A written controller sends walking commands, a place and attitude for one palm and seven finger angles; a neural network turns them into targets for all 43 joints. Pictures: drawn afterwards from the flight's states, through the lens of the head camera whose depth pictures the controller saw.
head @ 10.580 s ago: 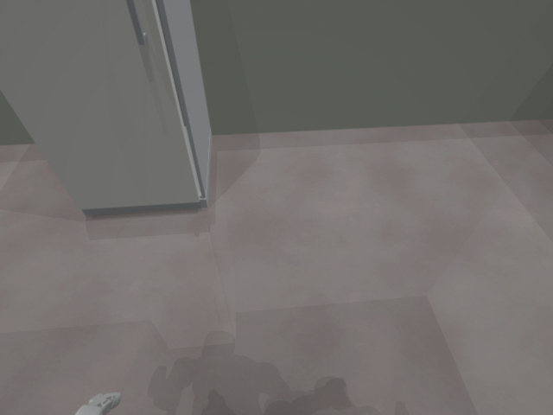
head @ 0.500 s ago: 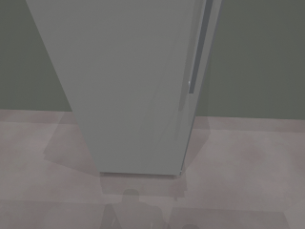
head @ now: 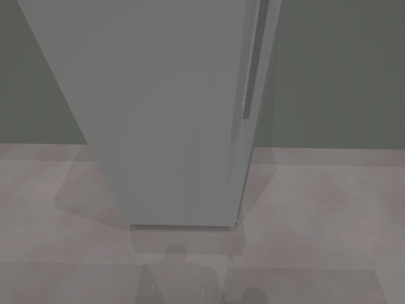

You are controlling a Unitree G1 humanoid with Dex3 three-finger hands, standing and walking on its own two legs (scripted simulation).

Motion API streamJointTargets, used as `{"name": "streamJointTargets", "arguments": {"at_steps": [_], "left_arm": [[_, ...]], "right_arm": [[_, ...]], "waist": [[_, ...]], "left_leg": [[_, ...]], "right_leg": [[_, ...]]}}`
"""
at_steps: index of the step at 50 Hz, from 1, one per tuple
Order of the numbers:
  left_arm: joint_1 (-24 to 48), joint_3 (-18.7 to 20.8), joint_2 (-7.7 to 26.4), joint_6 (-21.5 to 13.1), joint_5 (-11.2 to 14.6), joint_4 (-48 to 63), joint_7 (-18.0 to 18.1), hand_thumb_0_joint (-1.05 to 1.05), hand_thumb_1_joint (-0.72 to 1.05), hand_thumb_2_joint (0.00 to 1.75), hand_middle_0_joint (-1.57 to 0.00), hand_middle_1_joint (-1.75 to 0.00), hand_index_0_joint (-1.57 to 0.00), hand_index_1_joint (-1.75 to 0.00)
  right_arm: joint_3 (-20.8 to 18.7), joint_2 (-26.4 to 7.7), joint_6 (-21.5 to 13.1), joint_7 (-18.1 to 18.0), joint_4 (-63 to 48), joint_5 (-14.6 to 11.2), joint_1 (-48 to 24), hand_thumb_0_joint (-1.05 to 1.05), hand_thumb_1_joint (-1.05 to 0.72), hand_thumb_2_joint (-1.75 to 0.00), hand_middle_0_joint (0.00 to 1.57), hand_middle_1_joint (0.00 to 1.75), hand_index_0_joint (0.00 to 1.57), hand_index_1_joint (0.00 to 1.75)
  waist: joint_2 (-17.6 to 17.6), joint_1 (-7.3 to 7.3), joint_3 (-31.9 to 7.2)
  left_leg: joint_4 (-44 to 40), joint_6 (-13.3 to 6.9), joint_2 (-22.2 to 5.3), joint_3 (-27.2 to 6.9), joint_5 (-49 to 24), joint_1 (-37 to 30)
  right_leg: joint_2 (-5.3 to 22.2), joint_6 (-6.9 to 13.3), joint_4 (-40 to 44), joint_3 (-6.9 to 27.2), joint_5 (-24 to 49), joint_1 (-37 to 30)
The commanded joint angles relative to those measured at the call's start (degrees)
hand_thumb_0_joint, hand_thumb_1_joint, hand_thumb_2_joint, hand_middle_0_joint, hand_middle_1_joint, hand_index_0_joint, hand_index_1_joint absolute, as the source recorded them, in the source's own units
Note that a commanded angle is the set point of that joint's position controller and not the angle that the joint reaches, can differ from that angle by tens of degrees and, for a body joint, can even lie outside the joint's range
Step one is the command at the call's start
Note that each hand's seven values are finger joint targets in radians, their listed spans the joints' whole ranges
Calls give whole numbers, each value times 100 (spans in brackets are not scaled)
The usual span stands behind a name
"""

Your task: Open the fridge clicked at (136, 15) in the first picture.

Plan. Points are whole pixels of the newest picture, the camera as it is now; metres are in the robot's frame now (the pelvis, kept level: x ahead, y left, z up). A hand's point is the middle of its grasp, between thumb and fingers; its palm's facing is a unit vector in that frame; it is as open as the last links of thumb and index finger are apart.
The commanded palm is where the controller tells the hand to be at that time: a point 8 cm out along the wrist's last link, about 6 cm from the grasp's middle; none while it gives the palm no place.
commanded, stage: look again from close up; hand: right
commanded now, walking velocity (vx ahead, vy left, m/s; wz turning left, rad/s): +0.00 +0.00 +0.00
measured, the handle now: (257, 31) +0.58 -0.08 +0.27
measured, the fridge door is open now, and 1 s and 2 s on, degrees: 0 0 0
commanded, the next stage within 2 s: shuffle to correct the standing spot in 1.58 s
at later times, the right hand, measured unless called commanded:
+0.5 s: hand out of the picture +0.00 -0.15 -0.17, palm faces +0.05 +0.99 -0.15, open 7.4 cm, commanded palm none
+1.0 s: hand out of the picture +0.00 -0.14 -0.18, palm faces +0.05 +0.99 -0.14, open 7.4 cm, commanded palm none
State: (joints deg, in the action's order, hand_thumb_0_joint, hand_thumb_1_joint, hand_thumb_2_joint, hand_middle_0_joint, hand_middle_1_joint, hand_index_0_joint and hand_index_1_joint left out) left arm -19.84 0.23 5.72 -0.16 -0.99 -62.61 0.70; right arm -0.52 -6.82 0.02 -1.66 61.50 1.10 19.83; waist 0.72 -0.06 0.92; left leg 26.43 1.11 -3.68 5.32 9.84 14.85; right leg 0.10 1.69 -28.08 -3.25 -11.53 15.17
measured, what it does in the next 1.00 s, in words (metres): stands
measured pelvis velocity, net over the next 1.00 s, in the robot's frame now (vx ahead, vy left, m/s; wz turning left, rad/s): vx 0.02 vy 0.01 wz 0.00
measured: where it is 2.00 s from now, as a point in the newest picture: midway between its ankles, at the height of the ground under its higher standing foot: outside the picture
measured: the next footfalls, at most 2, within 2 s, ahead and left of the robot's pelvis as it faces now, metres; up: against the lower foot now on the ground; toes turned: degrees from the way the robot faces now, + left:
none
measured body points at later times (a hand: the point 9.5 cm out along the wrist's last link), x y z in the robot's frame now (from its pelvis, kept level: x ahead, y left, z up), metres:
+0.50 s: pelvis +0.01 +0.01 +0.00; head +0.01 +0.00 +0.45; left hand +0.00 +0.22 -0.16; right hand +0.00 -0.20 -0.16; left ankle +0.05 +0.14 -0.74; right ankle +0.04 -0.10 -0.74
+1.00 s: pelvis +0.02 +0.01 +0.00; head +0.02 +0.00 +0.45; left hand +0.00 +0.21 -0.16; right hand +0.00 -0.19 -0.16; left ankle +0.05 +0.14 -0.74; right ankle +0.04 -0.10 -0.74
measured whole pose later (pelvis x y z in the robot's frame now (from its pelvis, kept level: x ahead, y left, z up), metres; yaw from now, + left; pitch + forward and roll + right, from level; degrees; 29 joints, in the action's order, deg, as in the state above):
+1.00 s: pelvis +0.02 +0.01 +0.00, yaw +0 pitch -1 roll +0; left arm -18.5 0.0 5.9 -0.4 -1.0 -63.7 0.9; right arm -0.5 -6.5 -0.4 -1.7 62.2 1.0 19.3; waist 0.8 -0.3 1.8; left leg 25.7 0.6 -3.1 5.6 11.1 13.2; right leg 0.6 0.8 -26.6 -3.0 -12.2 13.2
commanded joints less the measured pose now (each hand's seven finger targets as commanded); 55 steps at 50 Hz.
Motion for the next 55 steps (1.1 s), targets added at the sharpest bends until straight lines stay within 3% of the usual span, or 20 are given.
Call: {"name": "streamJointTargets", "arguments": {"at_steps": [1,9,14,18,40,55], "left_arm": [[-297,125,624,-112,29,197,60,0,90,90,-20,-30,-20,-30],[-197,100,609,-128,35,163,62,0,90,90,-20,-30,-20,-30],[-219,77,598,-114,31,147,58,0,90,90,-20,-30,-20,-30],[-202,69,589,-116,32,126,56,0,90,90,-20,-30,-20,-30],[-268,64,516,-102,20,46,63,0,90,90,-20,-30,-20,-30],[-224,54,525,-137,30,24,78,0,90,90,-20,-30,-20,-30]], "right_arm": [[-63,-394,-109,-52,-144,18,494,0,-90,-90,20,30,20,30],[-51,-394,-129,-58,-87,12,485,0,-90,-90,20,30,20,30],[-52,-438,-140,-56,-81,6,464,0,-90,-90,20,30,20,30],[-52,-463,-141,-57,-87,-1,446,0,-90,-90,20,30,20,30],[-73,-457,-129,-48,-93,-9,395,0,-90,-90,20,30,20,30],[-59,-413,-146,-53,-25,-6,450,0,-90,-90,20,30,20,30]], "waist": [[-104,-51,386],[-112,-36,460],[116,-16,490],[-40,-20,430],[-6,-43,461],[-86,-58,416]], "left_leg": [[-475,-213,-264,-445,551,-245],[-536,-208,-300,-486,416,-195],[-650,-220,-336,-541,596,-136],[-674,-224,-346,-543,606,-155],[-703,-238,-327,-530,758,-184],[-613,-226,-325,-447,383,-305]], "right_leg": [[590,-9,1086,757,-1048,596],[569,-29,1087,660,-794,415],[491,-53,971,549,-596,317],[496,-64,956,521,-536,252],[475,-71,910,506,-598,327],[523,-52,952,548,-357,230]]}}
